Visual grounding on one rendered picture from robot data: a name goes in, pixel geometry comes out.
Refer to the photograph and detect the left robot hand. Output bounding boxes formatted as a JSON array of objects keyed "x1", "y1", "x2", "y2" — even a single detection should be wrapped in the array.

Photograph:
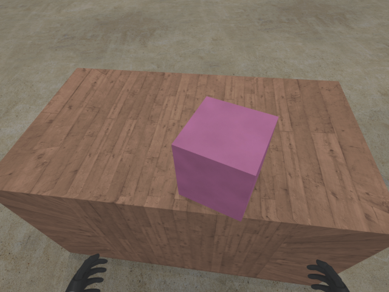
[{"x1": 65, "y1": 254, "x2": 108, "y2": 292}]

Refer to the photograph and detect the right robot hand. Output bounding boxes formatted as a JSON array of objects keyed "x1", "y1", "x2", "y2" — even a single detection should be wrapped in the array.
[{"x1": 307, "y1": 259, "x2": 350, "y2": 292}]

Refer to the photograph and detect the carton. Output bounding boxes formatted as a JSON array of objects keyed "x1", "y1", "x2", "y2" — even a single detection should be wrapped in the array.
[{"x1": 171, "y1": 97, "x2": 279, "y2": 222}]

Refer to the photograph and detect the pedestal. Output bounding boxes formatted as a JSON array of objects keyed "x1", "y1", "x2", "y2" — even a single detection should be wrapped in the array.
[{"x1": 0, "y1": 68, "x2": 389, "y2": 286}]

